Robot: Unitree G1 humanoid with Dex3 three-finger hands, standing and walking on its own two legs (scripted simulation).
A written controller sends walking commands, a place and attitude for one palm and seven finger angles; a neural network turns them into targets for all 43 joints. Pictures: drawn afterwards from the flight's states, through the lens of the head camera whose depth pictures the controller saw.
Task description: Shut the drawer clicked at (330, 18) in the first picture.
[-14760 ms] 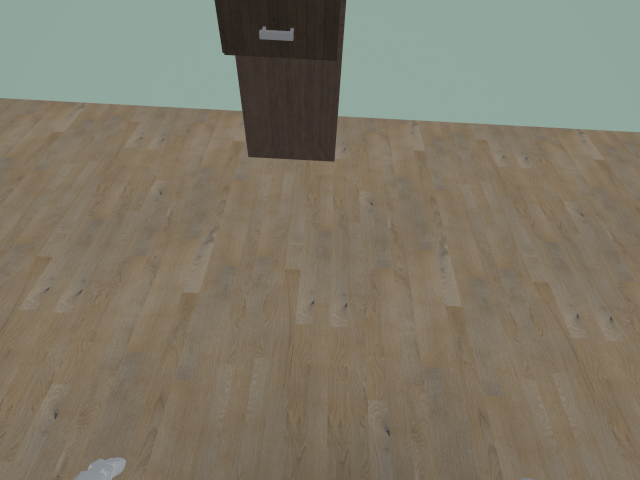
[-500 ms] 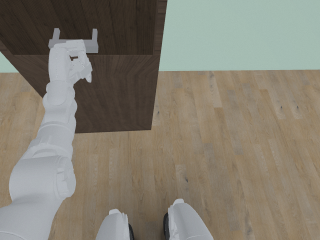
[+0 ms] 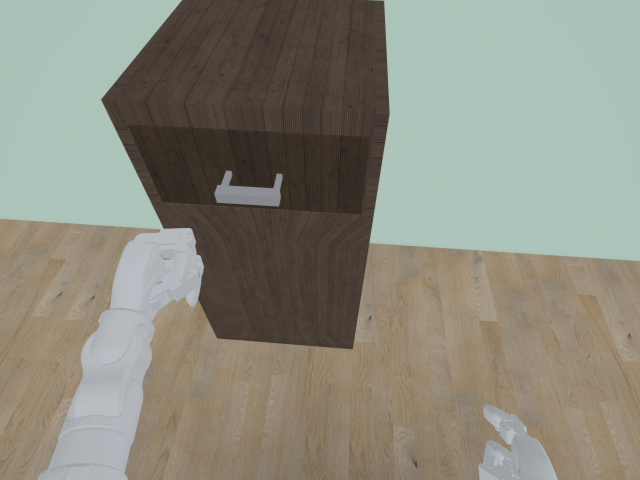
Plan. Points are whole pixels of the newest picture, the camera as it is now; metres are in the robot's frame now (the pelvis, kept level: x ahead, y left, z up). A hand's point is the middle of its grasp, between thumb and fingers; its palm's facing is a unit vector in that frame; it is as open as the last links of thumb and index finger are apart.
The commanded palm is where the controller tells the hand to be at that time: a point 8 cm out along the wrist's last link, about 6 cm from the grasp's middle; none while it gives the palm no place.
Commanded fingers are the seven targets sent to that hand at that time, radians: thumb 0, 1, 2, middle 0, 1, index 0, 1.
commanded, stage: draw the hand back to the body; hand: left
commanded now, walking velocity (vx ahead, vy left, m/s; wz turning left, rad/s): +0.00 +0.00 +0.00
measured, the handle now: (250, 186) +0.59 +0.14 +0.00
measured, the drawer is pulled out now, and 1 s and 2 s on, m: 0.00 0.00 0.00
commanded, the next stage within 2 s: step back with the hand held close in 0.84 s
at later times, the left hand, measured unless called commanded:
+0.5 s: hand (68, 347) +0.21 +0.22 +0.16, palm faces +0.31 -0.89 -0.33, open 3.3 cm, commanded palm +0.16 +0.27 +0.18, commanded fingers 0.00 0.90 0.90 -1.40 -1.60 -1.40 -1.60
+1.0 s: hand out of the picture +0.16 +0.24 +0.19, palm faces +0.40 -0.83 -0.39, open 3.3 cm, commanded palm +0.11 +0.28 +0.21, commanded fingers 0.00 0.90 0.90 -1.40 -1.60 -1.40 -1.60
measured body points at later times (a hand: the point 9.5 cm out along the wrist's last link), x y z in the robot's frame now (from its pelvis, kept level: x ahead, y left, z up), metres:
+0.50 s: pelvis -0.01 +0.00 +0.03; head -0.03 -0.02 +0.48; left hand +0.19 +0.27 +0.18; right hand +0.18 -0.21 -0.05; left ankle -0.02 +0.11 -0.71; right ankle -0.01 -0.11 -0.71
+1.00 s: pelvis -0.02 +0.00 +0.03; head -0.04 -0.02 +0.48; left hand +0.14 +0.28 +0.21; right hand +0.17 -0.22 -0.05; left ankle -0.02 +0.11 -0.71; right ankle -0.01 -0.11 -0.71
